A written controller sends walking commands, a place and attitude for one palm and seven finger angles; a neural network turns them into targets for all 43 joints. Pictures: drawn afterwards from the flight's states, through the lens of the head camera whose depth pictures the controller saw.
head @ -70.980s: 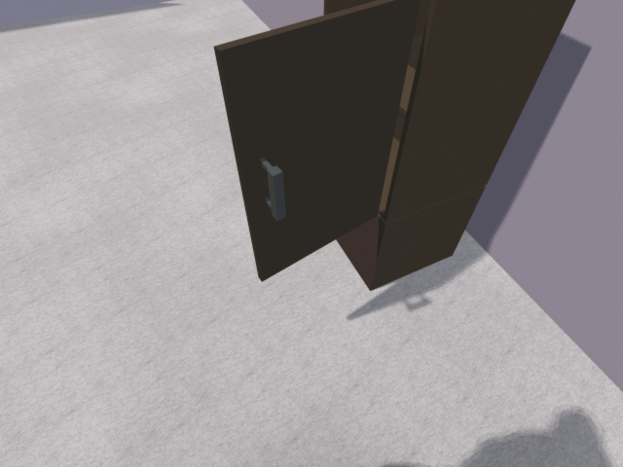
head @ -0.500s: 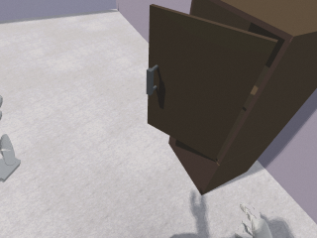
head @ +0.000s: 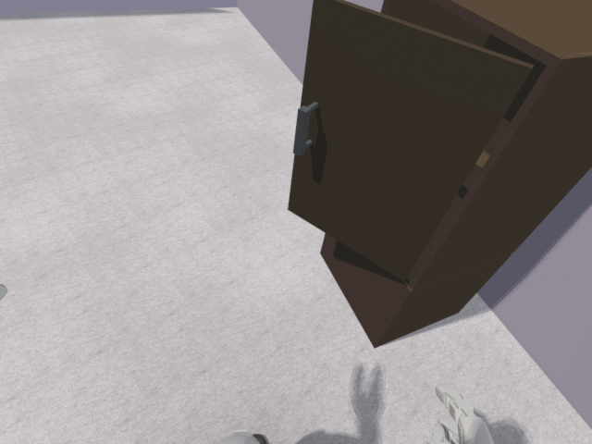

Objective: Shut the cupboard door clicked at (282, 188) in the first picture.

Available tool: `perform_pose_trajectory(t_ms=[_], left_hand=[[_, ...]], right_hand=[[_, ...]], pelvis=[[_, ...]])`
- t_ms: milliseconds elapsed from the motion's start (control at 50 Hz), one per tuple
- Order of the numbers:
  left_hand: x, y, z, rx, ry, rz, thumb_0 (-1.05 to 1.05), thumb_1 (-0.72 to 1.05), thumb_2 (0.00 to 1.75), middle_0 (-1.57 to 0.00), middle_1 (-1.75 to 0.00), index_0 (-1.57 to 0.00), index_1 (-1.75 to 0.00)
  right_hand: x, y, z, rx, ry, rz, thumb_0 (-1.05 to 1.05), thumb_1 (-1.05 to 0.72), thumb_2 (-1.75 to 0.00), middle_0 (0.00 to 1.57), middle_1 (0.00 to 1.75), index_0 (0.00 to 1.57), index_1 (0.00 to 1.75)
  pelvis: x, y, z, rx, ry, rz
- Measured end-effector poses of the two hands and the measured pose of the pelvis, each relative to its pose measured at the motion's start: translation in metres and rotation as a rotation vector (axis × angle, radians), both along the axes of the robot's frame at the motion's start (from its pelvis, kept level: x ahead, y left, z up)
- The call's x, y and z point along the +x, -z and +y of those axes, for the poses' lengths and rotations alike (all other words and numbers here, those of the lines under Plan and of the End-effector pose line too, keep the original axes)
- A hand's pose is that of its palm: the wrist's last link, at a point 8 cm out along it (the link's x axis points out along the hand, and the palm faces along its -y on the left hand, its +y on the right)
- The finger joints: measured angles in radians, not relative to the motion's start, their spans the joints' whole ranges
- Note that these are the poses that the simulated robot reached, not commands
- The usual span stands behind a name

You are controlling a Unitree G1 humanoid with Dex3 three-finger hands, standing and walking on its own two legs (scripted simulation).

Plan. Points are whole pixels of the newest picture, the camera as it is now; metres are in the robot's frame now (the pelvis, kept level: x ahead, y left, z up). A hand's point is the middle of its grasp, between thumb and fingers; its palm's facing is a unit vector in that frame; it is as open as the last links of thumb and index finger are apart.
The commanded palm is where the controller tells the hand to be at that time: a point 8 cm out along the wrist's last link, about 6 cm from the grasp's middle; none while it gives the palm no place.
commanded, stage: step back with the hand held close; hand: left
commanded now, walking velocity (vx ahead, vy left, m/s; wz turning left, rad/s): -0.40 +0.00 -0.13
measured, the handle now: (306, 128) +0.78 +0.02 +0.00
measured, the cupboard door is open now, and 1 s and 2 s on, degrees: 30 30 30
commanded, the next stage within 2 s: stop stepping back and stand still in 0.10 s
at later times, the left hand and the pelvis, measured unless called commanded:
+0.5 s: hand out of the picture +0.12 +0.30 +0.19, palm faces +0.47 -0.84 -0.25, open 7.4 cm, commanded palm +0.06 +0.32 +0.20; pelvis -0.10 +0.03 -0.01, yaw -5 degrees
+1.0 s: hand out of the picture +0.07 +0.32 +0.17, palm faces +0.47 -0.80 -0.37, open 7.4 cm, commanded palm none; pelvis -0.15 +0.05 +0.02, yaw -8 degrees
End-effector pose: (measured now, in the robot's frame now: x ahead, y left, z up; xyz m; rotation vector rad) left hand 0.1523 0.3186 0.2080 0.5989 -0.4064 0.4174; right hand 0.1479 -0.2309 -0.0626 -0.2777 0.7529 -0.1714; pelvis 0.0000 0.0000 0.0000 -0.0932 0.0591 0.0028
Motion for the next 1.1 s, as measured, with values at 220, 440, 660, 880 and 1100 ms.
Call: perform_pose_trajectory(t_ms=[220,440,660,880,1100], left_hand=[[-0.028,0.016,-0.049,-0.097,0.212,-0.018,0.02,0.89,0.90,-0.21,-0.30,-0.21,-0.30],[-0.095,-0.006,-0.005,-0.059,0.138,-0.128,0.01,0.89,0.90,-0.21,-0.31,-0.21,-0.30],[-0.065,0.027,-0.006,-0.172,0.255,0.122,0.02,0.90,0.90,-0.20,-0.30,-0.20,-0.30],[-0.124,-0.028,0.011,0.074,0.131,0.133,0.01,0.89,0.90,-0.21,-0.31,-0.21,-0.30],[-0.100,0.129,0.018,-0.374,0.024,0.510,0.01,0.90,0.90,-0.19,-0.30,-0.19,-0.30]], right_hand=[[-0.049,0.001,0.000,0.030,0.013,-0.083,0.01,-0.90,-0.90,0.21,0.30,0.21,0.30],[-0.167,-0.011,-0.028,-0.071,0.204,-0.007,0.01,-0.90,-0.90,0.20,0.30,0.20,0.30],[-0.215,-0.008,0.040,0.031,0.213,0.040,0.02,-0.91,-0.90,0.20,0.30,0.20,0.30],[-0.207,0.013,0.051,0.128,0.140,0.048,0.01,-0.90,-0.90,0.21,0.30,0.21,0.30],[-0.195,0.016,0.020,0.020,0.066,0.097,0.01,-0.91,-0.90,0.20,0.30,0.20,0.30]], pelvis=[[-0.081,0.007,-0.007,-0.006,0.086,-0.030],[-0.096,0.001,0.012,0.048,0.149,-0.082],[-0.145,-0.012,0.046,0.048,0.137,-0.079],[-0.158,-0.016,0.048,0.077,0.165,-0.061],[-0.147,-0.008,0.063,0.094,0.053,-0.102]])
